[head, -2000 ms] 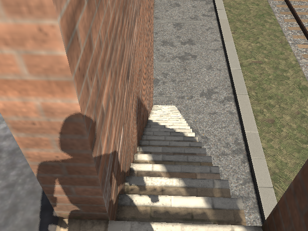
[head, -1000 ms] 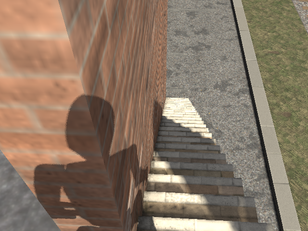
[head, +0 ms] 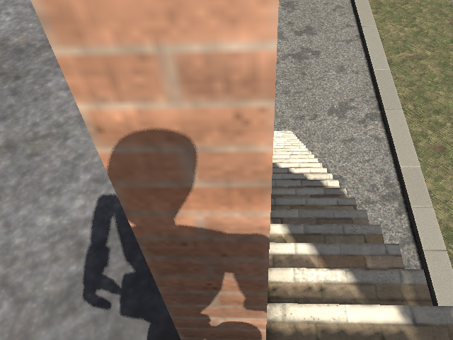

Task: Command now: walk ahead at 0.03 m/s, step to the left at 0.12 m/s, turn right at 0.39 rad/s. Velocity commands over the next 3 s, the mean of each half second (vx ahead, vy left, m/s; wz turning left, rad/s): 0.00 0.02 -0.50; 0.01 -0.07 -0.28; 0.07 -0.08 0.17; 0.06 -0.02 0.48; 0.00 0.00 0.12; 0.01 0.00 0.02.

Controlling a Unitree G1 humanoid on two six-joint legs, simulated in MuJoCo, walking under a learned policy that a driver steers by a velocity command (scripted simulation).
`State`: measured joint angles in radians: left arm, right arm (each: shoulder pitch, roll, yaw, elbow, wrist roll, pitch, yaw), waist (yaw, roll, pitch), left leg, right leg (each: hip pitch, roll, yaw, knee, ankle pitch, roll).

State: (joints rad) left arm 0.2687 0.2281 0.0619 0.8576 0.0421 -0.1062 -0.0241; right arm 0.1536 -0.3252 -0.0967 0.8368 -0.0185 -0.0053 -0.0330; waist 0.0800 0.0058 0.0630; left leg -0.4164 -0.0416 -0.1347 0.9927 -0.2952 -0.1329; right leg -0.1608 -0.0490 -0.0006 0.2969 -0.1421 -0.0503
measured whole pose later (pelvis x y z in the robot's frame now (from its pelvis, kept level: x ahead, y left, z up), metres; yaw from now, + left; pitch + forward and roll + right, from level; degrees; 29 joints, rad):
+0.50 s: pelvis +0.00 +0.07 -0.01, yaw -17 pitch +1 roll +0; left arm 0.26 0.28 0.01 0.76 0.02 0.02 -0.07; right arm 0.13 -0.27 -0.10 0.62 -0.04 -0.11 -0.02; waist 0.00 -0.01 0.05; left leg -0.11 0.06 0.17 0.36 -0.26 0.01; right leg -0.34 -0.05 -0.05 0.77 -0.39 0.09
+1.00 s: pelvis -0.02 -0.01 -0.02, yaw -25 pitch +4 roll -1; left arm 0.09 0.30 0.06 0.65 0.01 0.01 -0.08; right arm 0.27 -0.27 -0.04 0.67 -0.03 -0.03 0.06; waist -0.05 0.00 0.00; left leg -0.30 0.02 0.06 0.50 -0.27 0.05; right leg -0.33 0.10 0.00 0.48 -0.23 -0.08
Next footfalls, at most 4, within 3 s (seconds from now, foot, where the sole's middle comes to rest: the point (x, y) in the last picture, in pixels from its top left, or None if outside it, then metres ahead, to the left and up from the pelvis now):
0.12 left None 0.03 0.19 -0.79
0.62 right None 0.00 -0.09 -0.79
0.98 left None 0.05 0.08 -0.79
1.26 right None -0.08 -0.19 -0.79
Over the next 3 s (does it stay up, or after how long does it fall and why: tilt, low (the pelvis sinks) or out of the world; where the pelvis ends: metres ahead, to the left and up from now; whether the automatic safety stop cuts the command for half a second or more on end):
stays up -0.05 -0.15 -0.03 its command is cut before an obstacle from the start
